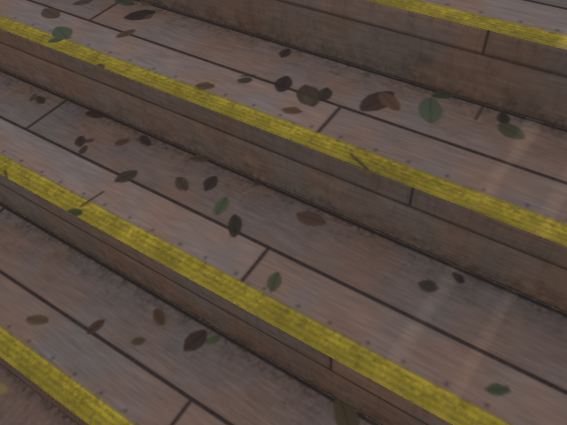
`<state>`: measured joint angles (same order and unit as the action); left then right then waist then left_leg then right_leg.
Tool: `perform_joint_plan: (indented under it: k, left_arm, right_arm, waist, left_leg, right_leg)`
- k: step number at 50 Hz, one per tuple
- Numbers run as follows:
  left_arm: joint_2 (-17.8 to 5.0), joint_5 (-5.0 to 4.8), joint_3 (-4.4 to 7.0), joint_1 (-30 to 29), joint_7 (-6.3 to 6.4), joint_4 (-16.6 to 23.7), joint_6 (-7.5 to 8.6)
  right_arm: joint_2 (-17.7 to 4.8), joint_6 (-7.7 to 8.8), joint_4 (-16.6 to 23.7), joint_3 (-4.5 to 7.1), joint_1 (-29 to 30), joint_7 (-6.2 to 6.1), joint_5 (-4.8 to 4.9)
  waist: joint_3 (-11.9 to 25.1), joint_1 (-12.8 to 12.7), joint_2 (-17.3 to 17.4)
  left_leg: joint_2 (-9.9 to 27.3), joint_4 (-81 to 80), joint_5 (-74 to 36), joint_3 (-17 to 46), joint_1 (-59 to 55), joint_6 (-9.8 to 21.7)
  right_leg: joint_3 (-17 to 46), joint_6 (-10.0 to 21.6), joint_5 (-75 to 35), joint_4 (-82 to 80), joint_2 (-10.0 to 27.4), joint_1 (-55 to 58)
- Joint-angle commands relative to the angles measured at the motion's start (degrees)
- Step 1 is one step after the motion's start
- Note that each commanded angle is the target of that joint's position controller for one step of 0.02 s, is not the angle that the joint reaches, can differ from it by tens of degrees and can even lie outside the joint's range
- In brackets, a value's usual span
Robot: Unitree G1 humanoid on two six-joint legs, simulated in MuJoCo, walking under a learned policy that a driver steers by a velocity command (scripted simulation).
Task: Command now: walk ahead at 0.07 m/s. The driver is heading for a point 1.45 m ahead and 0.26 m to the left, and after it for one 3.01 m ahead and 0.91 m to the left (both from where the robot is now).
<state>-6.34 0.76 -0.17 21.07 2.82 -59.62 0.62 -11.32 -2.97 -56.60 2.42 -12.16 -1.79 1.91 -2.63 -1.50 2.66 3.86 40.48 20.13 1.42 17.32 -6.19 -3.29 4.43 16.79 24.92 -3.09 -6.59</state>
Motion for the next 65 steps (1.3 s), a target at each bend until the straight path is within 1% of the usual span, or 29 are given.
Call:
perform_joint_plan:
  k: [1, 3, 4, 5, 7, 11, 26, 30, 33, 36, 40, 42, 44, 45, 46, 47, 48, 49, 51, 52, 54, 55, 56, 57, 59, 61, 63, 64, 65]
  left_arm:
    - [-9.5, -0.54, 2.19, 2.0, 0.03, 2.2, -0.59]
    - [-8.5, 0.24, 2.33, 3.9, -1.49, 2.1, 0.27]
    - [-7.6, 0.25, 2.40, 8.8, -1.86, 1.7, 0.55]
    - [-7.3, 0.18, 2.36, 7.4, -2.19, 0.7, 0.95]
    - [-8.2, -0.34, 2.71, 3.2, -2.16, 1.2, 0.93]
    - [-8.8, 0.21, 3.08, 3.2, -1.99, 1.4, 0.04]
    - [-9.1, 0.20, 2.78, 3.0, -1.97, 2.3, -0.67]
    - [-11.2, -0.06, 3.29, 1.6, -1.09, 3.8, -0.66]
    - [-13.8, -0.07, 4.27, 1.6, -0.36, 5.7, -0.07]
    - [-15.8, -0.72, 5.64, 4.8, 0.46, 5.7, 0.13]
    - [-16.0, -1.18, 5.96, 3.2, 0.83, 7.0, -0.37]
    - [-16.9, -1.10, 5.94, -0.9, 0.71, 8.4, -0.87]
    - [-15.2, -1.78, 4.99, -4.1, 0.25, 8.8, -0.63]
    - [-12.3, -0.96, 3.37, -7.8, -0.37, 10.3, 0.06]
    - [-2.2, -0.89, 0.67, -7.3, -1.69, 10.6, 2.31]
    - [-2.8, -3.73, 1.52, -2.6, -2.89, 8.1, 4.50]
    - [-2.8, -5.75, 0.89, -11.3, -3.78, 13.0, 5.33]
    - [-0.1, -5.35, -0.95, -18.4, -4.13, 17.3, 5.65]
    - [2.6, -3.25, -3.16, -17.9, -4.89, 21.1, 5.04]
    - [4.1, -3.39, -4.42, -16.8, -5.79, 23.0, 4.49]
    - [1.0, -2.99, -5.74, -16.9, -6.34, 27.0, 3.93]
    - [-2.9, -2.60, -5.53, -17.7, -5.75, 27.6, 2.95]
    - [-3.1, -2.02, -5.92, -20.9, -4.74, 28.6, 2.69]
    - [-2.7, -1.12, -6.12, -22.4, -3.76, 28.4, 2.62]
    - [-3.5, -0.18, -5.64, -22.1, -1.35, 27.5, 3.00]
    - [-4.4, -2.18, -4.83, -22.2, -2.17, 27.6, 3.41]
    - [-8.0, -3.08, -2.72, -14.2, -4.16, 24.7, 3.62]
    - [-14.6, -0.61, -0.56, -2.2, -5.21, 20.4, 3.46]
    - [-19.6, 1.49, 1.24, 7.8, -4.46, 14.7, 2.10]
  right_arm:
    - [-3.4, -0.59, 0.5, 0.38, -4.3, -1.04, -0.40]
    - [-6.6, -0.88, -0.5, 1.04, -6.9, -1.43, -1.67]
    - [-8.7, -0.60, -0.2, 1.39, -4.5, -1.28, -1.70]
    - [-5.1, -0.50, -0.1, 1.20, -3.0, -1.02, -1.25]
    - [-4.2, 0.39, -0.5, 1.25, -3.4, -1.23, -1.94]
    - [-4.3, 1.69, -1.4, 1.64, -4.6, -1.12, -1.36]
    - [-5.1, 1.75, -3.1, 1.93, -5.8, -1.16, -1.46]
    - [-4.4, 1.48, -2.5, 1.91, -4.4, -1.86, -0.76]
    - [-3.4, 2.74, -0.6, 1.65, -2.8, -1.87, -0.53]
    - [-3.9, 4.56, 0.8, 1.76, -1.2, -0.57, 0.41]
    - [-3.0, 6.41, 1.9, 1.41, -1.3, 0.96, 0.43]
    - [-3.8, 6.79, 0.7, 2.28, -7.3, 1.05, 0.21]
    - [-6.6, 6.56, -2.2, 4.38, -18.6, 1.17, -1.21]
    - [-9.9, 5.96, -4.0, 5.06, -27.7, 1.10, -1.27]
    - [-15.0, 4.84, -5.1, 4.98, -32.7, 1.04, -1.59]
    - [-10.5, 5.33, -4.7, 3.53, -30.7, 0.17, -3.66]
    - [-7.1, 5.28, -5.3, 2.19, -25.5, -0.14, -3.50]
    - [-2.2, 5.01, -6.0, 0.27, -23.7, 0.62, -3.94]
    - [2.6, 4.09, -6.7, -2.93, -21.9, 2.09, -4.03]
    - [3.5, 3.67, -6.5, -4.06, -18.8, 2.35, -3.75]
    - [-0.9, 4.03, -1.4, -4.89, -4.2, 2.33, -4.08]
    - [-2.5, 5.61, 0.7, -5.05, -1.1, 1.90, -3.88]
    - [-2.4, 7.22, -0.3, -5.40, -5.0, 1.14, -2.50]
    - [-2.8, 8.29, -2.0, -5.25, -9.7, 0.65, -0.77]
    - [-8.6, 6.95, -4.5, -3.31, -17.1, 0.45, 1.21]
    - [-12.0, 5.03, -5.5, -2.14, -23.1, -1.57, -1.83]
    - [-10.6, 3.76, -4.9, -1.62, -21.3, -2.90, -3.53]
    - [-9.2, 5.08, -1.9, -1.35, -18.6, -2.63, -5.01]
    - [-3.8, 6.78, 0.6, -1.28, -14.0, 0.25, -3.24]
  waist:
    - [0.3, 2.1, -9.2]
    - [0.5, 1.4, -3.3]
    - [1.3, -2.2, 2.1]
    - [-1.4, -0.1, 2.2]
    - [-2.6, 1.3, -0.2]
    - [1.3, 1.4, -0.5]
    - [-0.1, 1.8, -1.6]
    - [-2.2, 1.2, -4.8]
    - [-5.5, 0.3, -9.5]
    - [-7.8, -1.2, -8.8]
    - [-5.3, 0.6, -6.3]
    - [-0.9, 4.8, -6.4]
    - [4.0, 11.7, -4.3]
    - [7.8, 14.7, 1.4]
    - [12.3, 12.7, 21.4]
    - [12.1, 11.7, 12.9]
    - [0.7, 8.8, 10.3]
    - [-3.2, 8.4, 4.2]
    - [-1.7, 3.8, -3.1]
    - [-2.7, 0.7, -4.2]
    - [-6.7, -5.7, -3.3]
    - [-6.7, -6.1, -1.5]
    - [-5.7, -4.9, 0.5]
    - [-1.5, -3.5, 1.1]
    - [9.1, -3.1, 3.3]
    - [11.6, -3.9, 13.4]
    - [14.6, -7.9, 19.1]
    - [21.3, -10.7, 6.1]
    - [24.2, -12.1, -20.6]
  left_leg:
    - [0.1, -16.5, -11.1, -1.7, -6.7, 1.6]
    - [2.2, -19.2, -26.8, 1.7, -13.6, 3.4]
    - [3.1, -15.8, -25.2, 2.1, -12.5, 5.7]
    - [1.8, -16.7, -20.0, 2.2, -9.9, 6.6]
    - [1.9, -18.2, -21.2, 2.8, -9.2, 6.1]
    - [1.6, -17.6, -23.4, 2.3, -9.9, 5.8]
    - [1.7, -19.1, -19.8, 2.3, -8.6, 5.6]
    - [-2.2, -16.2, -2.5, -1.5, -3.9, 6.8]
    - [-2.3, -4.4, 2.5, -3.1, 5.6, 7.8]
    - [0.7, 8.3, 9.0, -2.0, 16.7, 8.3]
    - [0.7, 5.9, 7.6, -3.9, 15.0, 8.7]
    - [-2.5, -5.0, -1.7, -6.7, 1.8, 9.7]
    - [-7.2, -19.9, -16.3, -9.5, -13.3, 11.1]
    - [1.9, -23.3, -18.4, 3.4, -27.9, 13.7]
    - [18.4, -26.9, -28.0, 31.9, -33.8, 23.6]
    - [23.5, -30.2, -8.3, 42.5, -33.7, 30.7]
    - [23.4, -30.4, -1.3, 34.0, -31.1, 27.9]
    - [20.6, -28.5, -1.6, 25.3, -29.6, 23.6]
    - [16.2, -25.3, -7.6, 16.5, -23.8, 17.9]
    - [15.0, -25.3, -5.5, 12.9, -15.1, 15.5]
    - [7.4, -33.9, 1.1, -1.1, 14.8, 12.3]
    - [3.7, -39.8, -2.5, -6.7, 29.4, 14.5]
    - [3.4, -43.6, -8.9, -5.9, 33.3, 17.2]
    - [3.3, -46.0, -18.1, -5.9, 28.8, 17.8]
    - [4.3, -38.0, -62.5, -7.5, 3.4, 17.0]
    - [9.6, -25.5, -106.0, -4.7, -19.5, 17.7]
    - [13.0, -9.8, -117.2, -2.7, -31.0, 20.1]
    - [10.9, 5.1, -109.2, -1.6, -18.0, 20.8]
    - [-4.0, 28.1, -39.5, 2.1, 7.2, 17.6]
  right_leg:
    - [9.6, 3.5, -45.9, -2.6, 13.6, -2.2]
    - [8.4, 2.6, -24.6, -2.8, 10.0, -6.7]
    - [6.9, 1.1, -18.7, -6.6, 8.1, -5.5]
    - [6.7, -0.7, -13.6, -9.3, 6.7, -5.1]
    - [5.3, -1.6, -16.2, -8.4, 6.0, -4.8]
    - [4.4, -1.4, -20.8, -8.2, 5.6, -0.8]
    - [4.3, -1.6, -16.8, -9.0, 6.0, -1.9]
    - [8.5, 2.0, 11.4, -13.6, 7.1, -3.9]
    - [20.1, 8.0, 24.4, -18.8, 16.2, -4.0]
    - [24.9, 12.4, 17.3, -20.3, 22.3, 0.6]
    - [16.7, 10.5, -5.8, -17.2, 19.7, 4.1]
    - [11.0, 8.9, -29.1, -11.0, 16.4, 0.3]
    - [2.2, 4.5, -48.2, 10.7, 9.1, -3.8]
    - [0.6, 1.3, -32.0, 31.1, 6.7, -20.5]
    - [0.0, -2.7, 14.2, 62.5, -5.0, -37.2]
    - [13.5, -1.5, 18.1, 89.7, -5.1, -48.6]
    - [12.5, 0.9, 18.4, 107.1, -2.5, -67.6]
    - [9.4, 2.5, 16.8, 119.1, -0.8, -78.0]
    - [10.8, 4.0, 13.8, 129.9, 0.5, -83.7]
    - [12.4, 4.9, 9.4, 131.5, 0.8, -83.0]
    - [7.2, 2.4, -0.3, 103.2, 2.7, -64.4]
    - [1.7, -0.3, -6.8, 88.2, 1.9, -48.9]
    - [-2.9, -2.5, -9.5, 81.6, 3.7, -40.0]
    - [-7.0, -2.6, -11.1, 76.3, 5.2, -32.2]
    - [-11.9, -1.4, -2.9, 64.1, 3.0, -26.1]
    - [-13.5, 0.4, 18.3, 53.2, -1.8, -30.6]
    - [-3.7, 4.3, 18.8, 35.2, -2.2, -26.4]
    - [16.9, 10.5, 6.9, 30.0, 7.3, -9.8]
    - [51.4, 19.9, 16.6, -2.1, 18.1, 4.9]
